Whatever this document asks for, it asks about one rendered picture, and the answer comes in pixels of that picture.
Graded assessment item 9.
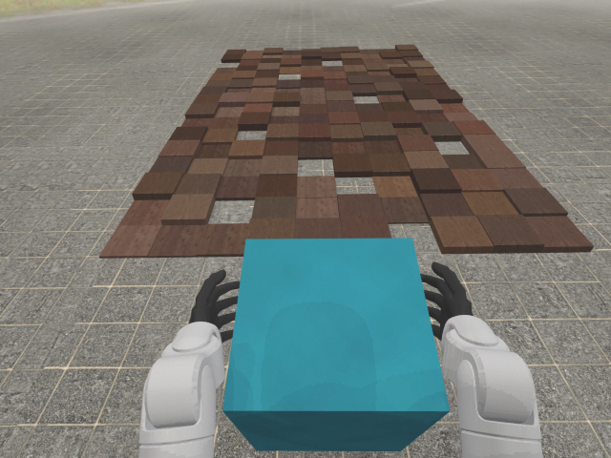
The left robot forearm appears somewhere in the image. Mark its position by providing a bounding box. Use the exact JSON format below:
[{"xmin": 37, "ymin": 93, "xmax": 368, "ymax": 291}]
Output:
[{"xmin": 138, "ymin": 322, "xmax": 225, "ymax": 458}]

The carton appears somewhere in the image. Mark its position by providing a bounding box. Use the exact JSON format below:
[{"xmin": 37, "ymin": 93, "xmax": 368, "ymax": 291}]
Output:
[{"xmin": 222, "ymin": 238, "xmax": 450, "ymax": 451}]

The right robot forearm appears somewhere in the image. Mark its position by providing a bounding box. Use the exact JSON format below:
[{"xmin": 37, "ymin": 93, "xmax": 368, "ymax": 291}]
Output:
[{"xmin": 441, "ymin": 315, "xmax": 543, "ymax": 458}]

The robot right hand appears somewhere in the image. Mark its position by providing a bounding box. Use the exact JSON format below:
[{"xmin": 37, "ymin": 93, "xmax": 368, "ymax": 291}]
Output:
[{"xmin": 420, "ymin": 261, "xmax": 473, "ymax": 341}]

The robot left hand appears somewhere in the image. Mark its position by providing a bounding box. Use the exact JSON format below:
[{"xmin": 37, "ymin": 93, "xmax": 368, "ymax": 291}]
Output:
[{"xmin": 189, "ymin": 270, "xmax": 240, "ymax": 343}]

